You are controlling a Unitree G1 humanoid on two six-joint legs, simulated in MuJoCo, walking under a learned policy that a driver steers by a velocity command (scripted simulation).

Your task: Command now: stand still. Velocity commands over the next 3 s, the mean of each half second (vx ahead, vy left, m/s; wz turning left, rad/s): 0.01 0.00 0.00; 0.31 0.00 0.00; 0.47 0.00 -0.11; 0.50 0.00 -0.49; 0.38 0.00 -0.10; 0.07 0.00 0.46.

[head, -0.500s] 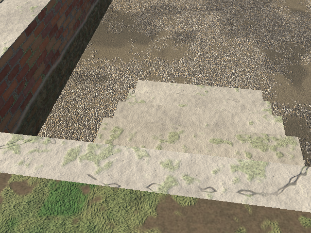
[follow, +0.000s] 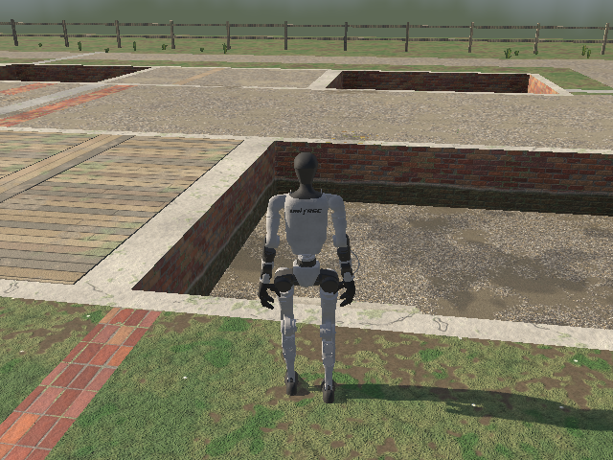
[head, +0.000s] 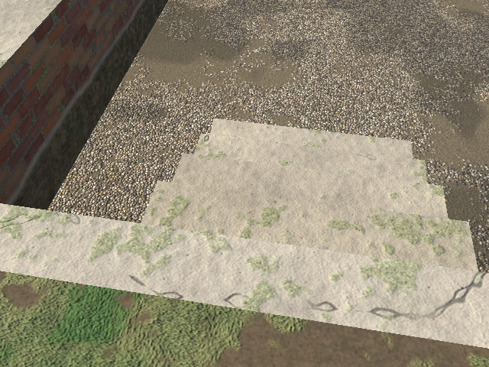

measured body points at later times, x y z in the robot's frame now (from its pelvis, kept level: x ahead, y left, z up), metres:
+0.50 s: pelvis +0.00 +0.00 +0.00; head +0.00 +0.00 +0.45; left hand -0.04 +0.21 -0.16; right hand -0.02 -0.22 -0.16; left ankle +0.01 +0.08 -0.74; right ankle -0.06 -0.12 -0.74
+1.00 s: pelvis +0.11 -0.03 +0.00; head +0.13 -0.04 +0.45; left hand -0.02 +0.18 -0.14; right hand +0.22 -0.26 -0.15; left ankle +0.19 +0.09 -0.69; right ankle -0.02 -0.11 -0.74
